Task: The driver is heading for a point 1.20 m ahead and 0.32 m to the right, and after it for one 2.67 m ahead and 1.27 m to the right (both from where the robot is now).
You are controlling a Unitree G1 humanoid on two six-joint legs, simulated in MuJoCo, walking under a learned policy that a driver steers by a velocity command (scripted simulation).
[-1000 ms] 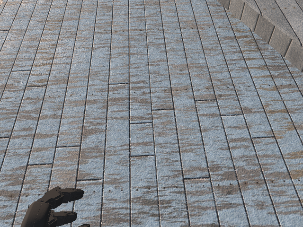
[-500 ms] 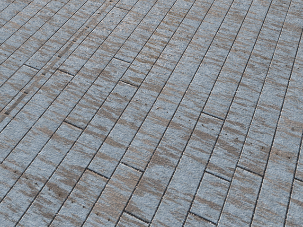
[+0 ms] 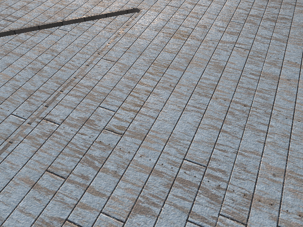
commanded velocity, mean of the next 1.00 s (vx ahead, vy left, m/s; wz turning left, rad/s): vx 0.81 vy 0.00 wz -0.01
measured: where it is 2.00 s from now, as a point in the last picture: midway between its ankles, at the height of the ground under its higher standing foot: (196, 84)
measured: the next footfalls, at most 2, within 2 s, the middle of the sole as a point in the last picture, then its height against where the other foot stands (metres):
right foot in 0.66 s outside the picture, level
left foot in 1.12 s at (141, 151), level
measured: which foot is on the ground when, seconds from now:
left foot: down 0.00-0.68, up 0.70-1.00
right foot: down 0.00-0.20, up 0.22-0.64, down 0.66-1.00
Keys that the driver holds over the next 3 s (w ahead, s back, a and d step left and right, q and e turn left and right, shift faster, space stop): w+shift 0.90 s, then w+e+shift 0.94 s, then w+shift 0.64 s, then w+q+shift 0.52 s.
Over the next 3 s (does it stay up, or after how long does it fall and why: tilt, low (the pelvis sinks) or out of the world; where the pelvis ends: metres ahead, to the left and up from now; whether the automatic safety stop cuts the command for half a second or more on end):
stays up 2.10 -1.08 -0.04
